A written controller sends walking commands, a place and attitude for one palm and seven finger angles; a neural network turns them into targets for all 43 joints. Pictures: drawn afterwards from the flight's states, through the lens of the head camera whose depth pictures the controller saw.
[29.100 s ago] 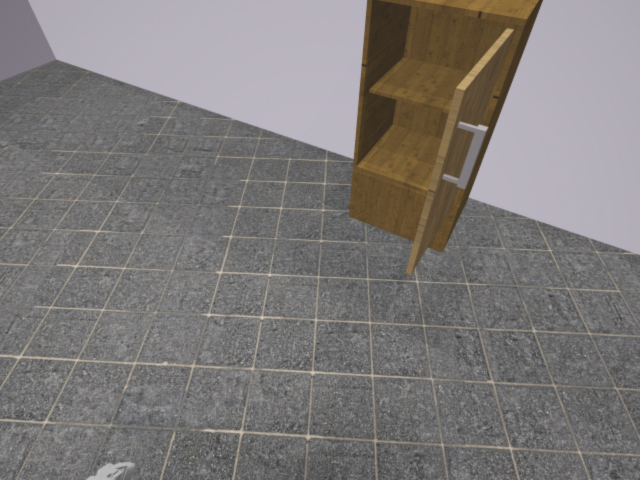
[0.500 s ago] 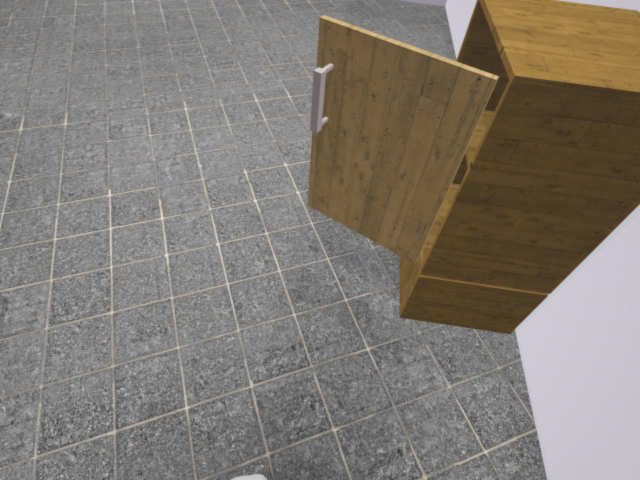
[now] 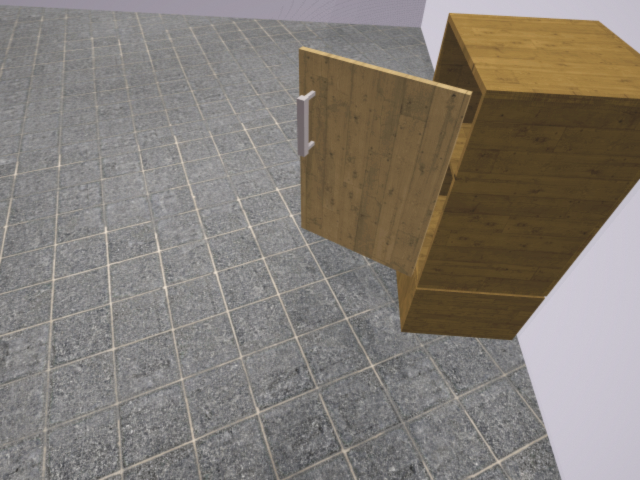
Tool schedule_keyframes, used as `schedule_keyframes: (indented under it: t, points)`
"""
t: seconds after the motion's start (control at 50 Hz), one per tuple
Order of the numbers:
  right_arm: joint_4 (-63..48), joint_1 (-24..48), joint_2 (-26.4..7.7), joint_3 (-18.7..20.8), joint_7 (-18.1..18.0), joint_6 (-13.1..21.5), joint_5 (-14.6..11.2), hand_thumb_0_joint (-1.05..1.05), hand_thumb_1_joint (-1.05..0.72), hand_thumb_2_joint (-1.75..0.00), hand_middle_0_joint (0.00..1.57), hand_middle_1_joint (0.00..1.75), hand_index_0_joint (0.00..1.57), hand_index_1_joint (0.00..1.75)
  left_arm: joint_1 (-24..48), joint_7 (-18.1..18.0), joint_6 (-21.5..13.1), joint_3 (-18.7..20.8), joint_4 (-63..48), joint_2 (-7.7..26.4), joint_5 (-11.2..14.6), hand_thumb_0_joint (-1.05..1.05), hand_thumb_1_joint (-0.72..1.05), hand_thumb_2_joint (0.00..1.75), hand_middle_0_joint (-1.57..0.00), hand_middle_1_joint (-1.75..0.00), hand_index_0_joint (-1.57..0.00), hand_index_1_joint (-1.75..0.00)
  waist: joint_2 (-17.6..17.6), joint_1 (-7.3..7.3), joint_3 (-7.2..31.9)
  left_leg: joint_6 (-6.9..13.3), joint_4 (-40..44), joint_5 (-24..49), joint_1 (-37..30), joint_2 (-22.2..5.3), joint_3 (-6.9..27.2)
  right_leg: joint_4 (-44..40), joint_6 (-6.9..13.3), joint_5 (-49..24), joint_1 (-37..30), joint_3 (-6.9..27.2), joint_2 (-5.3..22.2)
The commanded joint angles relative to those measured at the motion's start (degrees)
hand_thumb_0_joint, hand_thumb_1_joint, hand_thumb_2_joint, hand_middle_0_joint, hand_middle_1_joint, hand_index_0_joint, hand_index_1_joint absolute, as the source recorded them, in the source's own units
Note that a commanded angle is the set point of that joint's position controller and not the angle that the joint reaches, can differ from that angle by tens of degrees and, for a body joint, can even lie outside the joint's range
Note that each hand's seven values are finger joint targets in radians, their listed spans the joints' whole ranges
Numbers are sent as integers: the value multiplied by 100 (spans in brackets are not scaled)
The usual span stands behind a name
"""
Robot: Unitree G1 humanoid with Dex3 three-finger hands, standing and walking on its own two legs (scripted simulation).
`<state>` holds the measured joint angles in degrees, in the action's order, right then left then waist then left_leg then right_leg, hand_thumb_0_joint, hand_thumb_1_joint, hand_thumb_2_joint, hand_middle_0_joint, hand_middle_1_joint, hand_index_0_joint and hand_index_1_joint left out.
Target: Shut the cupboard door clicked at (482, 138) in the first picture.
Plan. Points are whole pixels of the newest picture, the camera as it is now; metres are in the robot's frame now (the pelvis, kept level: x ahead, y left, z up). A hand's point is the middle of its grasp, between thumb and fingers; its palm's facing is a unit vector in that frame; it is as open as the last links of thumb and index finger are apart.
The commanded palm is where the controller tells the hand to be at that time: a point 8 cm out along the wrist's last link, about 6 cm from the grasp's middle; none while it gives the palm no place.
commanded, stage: let the arm hang, fingers relaxed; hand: left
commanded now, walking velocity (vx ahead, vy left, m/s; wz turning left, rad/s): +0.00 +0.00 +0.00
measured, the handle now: (307, 124) +0.94 +0.07 -0.05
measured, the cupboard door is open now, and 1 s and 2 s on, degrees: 63 63 63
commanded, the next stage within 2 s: look to check the result in 0.16 s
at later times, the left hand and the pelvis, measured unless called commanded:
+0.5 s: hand out of the picture -0.05 +0.16 -0.17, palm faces +0.03 -0.99 -0.17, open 7.4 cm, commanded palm none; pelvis +0.01 +0.00 +0.00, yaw +0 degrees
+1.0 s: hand out of the picture -0.02 +0.16 -0.18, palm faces +0.06 -0.98 -0.17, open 7.4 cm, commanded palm none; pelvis +0.01 +0.00 +0.00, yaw +2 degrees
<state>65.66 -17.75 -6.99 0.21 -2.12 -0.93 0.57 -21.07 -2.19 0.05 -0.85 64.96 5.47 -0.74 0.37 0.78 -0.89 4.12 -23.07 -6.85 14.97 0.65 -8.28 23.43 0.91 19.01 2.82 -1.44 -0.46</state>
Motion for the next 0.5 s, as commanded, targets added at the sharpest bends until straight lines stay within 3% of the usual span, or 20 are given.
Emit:
schedule_keyframes:
  t: [0.0,0.26,0.32,0.48]
  points:
    - [-93,-389,-488,78,-37,69,19,0,-90,-90,20,30,20,30,-722,-84,-28,133,48,539,-4,0,90,90,-20,-30,-20,-30,-23,-44,-537,-125,561,-380,-591,-757,1027,-649,219,-363,1167,454,543]
    - [-64,-474,-468,87,-57,72,16,0,-90,-90,20,30,20,30,-746,-91,-29,134,91,453,-3,0,90,90,-20,-30,-20,-30,-53,-13,-582,-124,593,-415,-679,-764,1034,-649,211,-365,1226,469,514]
    - [-72,-461,-481,100,-50,73,12,0,-90,-90,20,30,20,30,-755,-95,-41,126,103,461,-3,0,90,90,-20,-30,-20,-30,92,-17,-543,-113,547,-312,-743,-777,1010,-667,201,-405,1227,457,542]
    - [-70,-398,-572,112,-50,88,-6,0,-90,-90,20,30,20,30,-775,-98,-58,130,116,530,-13,0,90,90,-20,-30,-20,-30,89,-21,-465,-84,487,-39,-877,-796,1002,-688,195,-521,1193,478,538]
